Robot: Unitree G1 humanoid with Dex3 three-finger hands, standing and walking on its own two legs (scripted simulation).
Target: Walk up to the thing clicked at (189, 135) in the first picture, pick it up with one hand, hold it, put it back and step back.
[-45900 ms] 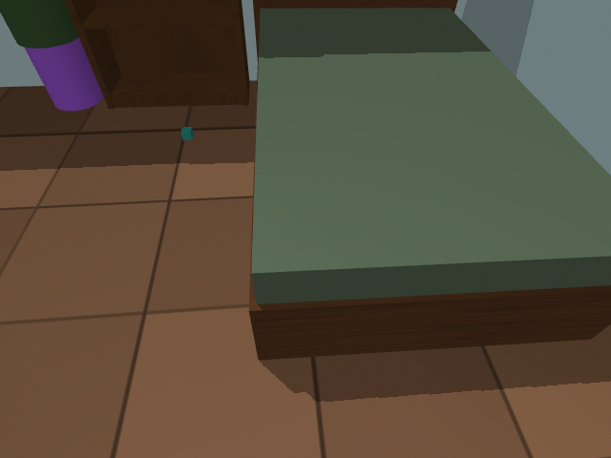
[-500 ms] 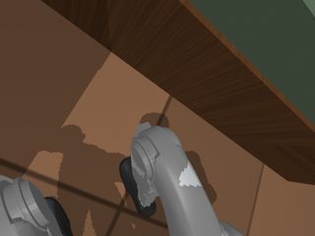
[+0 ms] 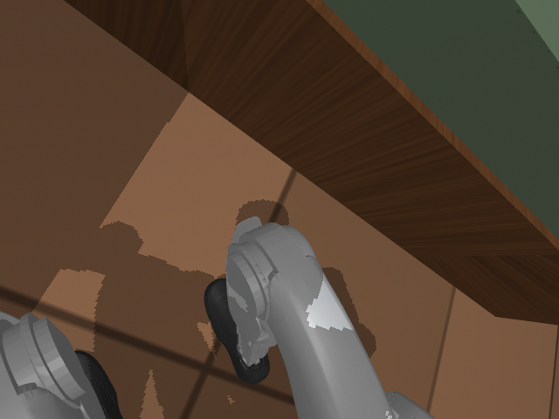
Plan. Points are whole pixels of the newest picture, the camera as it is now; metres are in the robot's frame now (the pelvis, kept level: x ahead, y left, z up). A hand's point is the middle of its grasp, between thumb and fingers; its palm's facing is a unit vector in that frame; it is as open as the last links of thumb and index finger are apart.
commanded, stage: open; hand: left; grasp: from above
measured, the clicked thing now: out of the picture +0.37 +0.46 -0.29
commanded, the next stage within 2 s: withdraw in 0.46 s
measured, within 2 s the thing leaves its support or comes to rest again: neither
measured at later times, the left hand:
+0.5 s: hand out of the picture +0.45 +0.35 -0.24, palm faces -0.27 -0.36 -0.89, open 13.3 cm
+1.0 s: hand out of the picture +0.45 +0.39 -0.12, palm faces -0.32 -0.19 -0.93, open 14.0 cm
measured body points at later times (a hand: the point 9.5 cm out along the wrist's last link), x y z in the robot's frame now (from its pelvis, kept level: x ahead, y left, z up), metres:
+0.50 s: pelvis +0.00 +0.00 +0.00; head +0.28 +0.12 +0.33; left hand +0.46 +0.37 -0.19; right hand +0.02 -0.24 -0.04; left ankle +0.07 +0.13 -0.28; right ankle +0.12 -0.12 -0.28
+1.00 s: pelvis +0.01 +0.00 +0.02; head +0.23 +0.09 +0.40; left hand +0.46 +0.40 -0.07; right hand +0.07 -0.26 -0.07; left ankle +0.07 +0.13 -0.28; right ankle +0.12 -0.12 -0.28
